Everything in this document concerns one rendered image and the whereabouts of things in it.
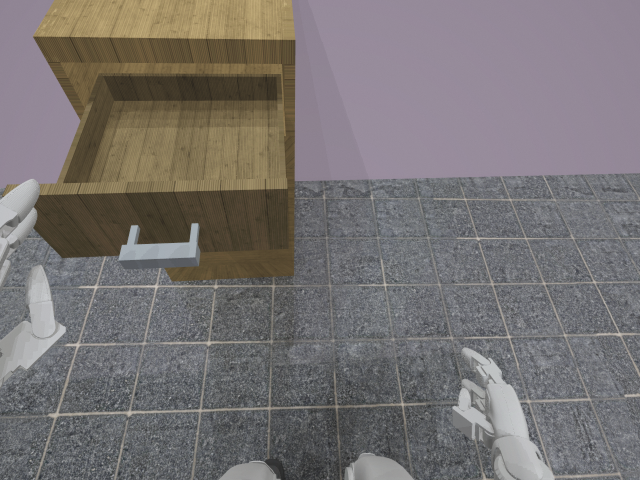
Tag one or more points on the robot right hand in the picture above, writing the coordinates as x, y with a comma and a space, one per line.
497, 413

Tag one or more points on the drawer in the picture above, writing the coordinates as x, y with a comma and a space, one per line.
163, 151

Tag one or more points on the robot left foot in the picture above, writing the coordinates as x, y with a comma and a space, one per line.
277, 467

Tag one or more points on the cabinet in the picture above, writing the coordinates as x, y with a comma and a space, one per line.
82, 38

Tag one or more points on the handle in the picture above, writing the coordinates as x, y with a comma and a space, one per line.
163, 255

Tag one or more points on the robot left hand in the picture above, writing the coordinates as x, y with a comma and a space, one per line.
27, 342

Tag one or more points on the robot right forearm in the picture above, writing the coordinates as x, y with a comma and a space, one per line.
517, 458

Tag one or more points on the left robot shin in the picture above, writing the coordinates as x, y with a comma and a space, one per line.
261, 462

